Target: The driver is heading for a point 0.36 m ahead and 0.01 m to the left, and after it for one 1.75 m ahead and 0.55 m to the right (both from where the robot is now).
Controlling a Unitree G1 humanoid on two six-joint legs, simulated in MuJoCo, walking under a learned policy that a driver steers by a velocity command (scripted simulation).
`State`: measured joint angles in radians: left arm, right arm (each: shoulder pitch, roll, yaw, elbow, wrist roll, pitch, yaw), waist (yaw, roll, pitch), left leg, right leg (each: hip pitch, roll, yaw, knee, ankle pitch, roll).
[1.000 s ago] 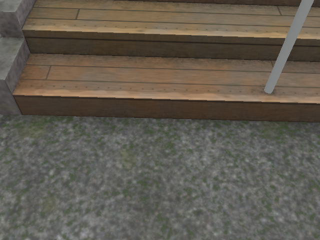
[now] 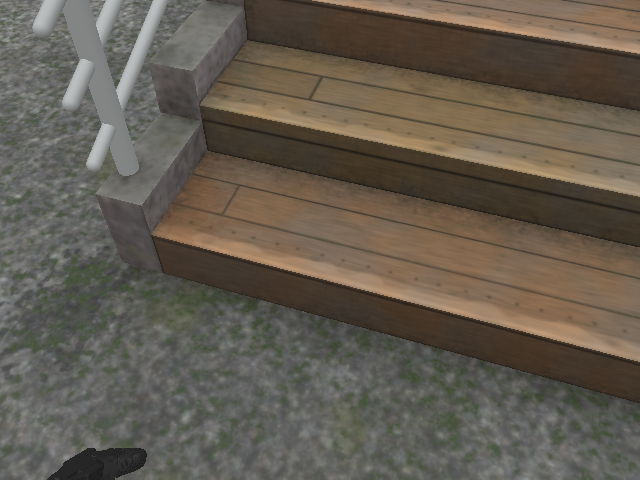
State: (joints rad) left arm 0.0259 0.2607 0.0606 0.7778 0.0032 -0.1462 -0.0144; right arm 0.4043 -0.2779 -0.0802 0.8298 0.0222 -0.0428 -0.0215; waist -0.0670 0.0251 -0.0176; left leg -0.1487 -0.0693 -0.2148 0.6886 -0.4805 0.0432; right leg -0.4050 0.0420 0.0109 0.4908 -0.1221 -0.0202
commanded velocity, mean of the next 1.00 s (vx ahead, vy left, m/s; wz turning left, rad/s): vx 0.23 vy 0.00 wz -0.24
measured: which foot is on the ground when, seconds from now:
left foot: up 0.00-0.40, down 0.42-0.88, up 0.90-1.00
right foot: down 0.00-0.44, up 0.46-0.86, down 0.88-1.00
